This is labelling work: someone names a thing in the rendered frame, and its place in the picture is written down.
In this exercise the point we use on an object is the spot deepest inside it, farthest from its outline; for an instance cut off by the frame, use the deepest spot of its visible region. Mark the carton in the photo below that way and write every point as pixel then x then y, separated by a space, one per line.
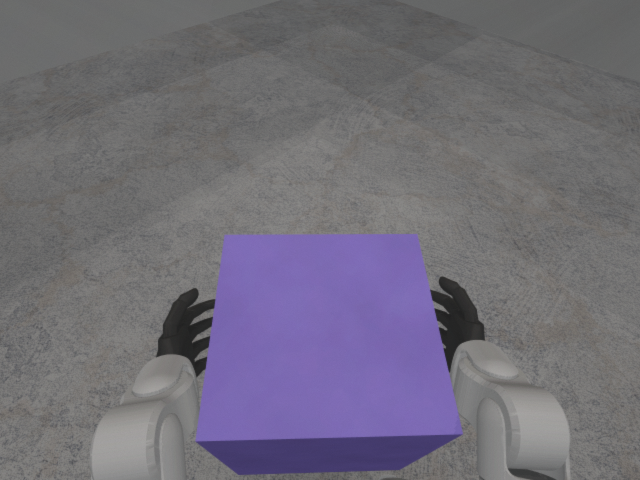
pixel 325 355

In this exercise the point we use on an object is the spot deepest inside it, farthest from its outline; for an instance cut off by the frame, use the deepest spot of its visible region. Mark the right robot forearm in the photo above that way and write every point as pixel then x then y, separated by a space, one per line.
pixel 522 431

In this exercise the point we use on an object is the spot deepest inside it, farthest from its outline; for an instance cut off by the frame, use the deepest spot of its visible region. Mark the left robot hand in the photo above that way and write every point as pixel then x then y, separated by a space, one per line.
pixel 178 334

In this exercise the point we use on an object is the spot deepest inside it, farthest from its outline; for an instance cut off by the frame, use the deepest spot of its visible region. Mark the right robot hand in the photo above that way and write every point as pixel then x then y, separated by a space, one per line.
pixel 462 321

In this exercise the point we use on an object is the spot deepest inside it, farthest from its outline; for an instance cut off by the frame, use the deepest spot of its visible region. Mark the left robot forearm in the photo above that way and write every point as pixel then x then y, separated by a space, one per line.
pixel 143 438

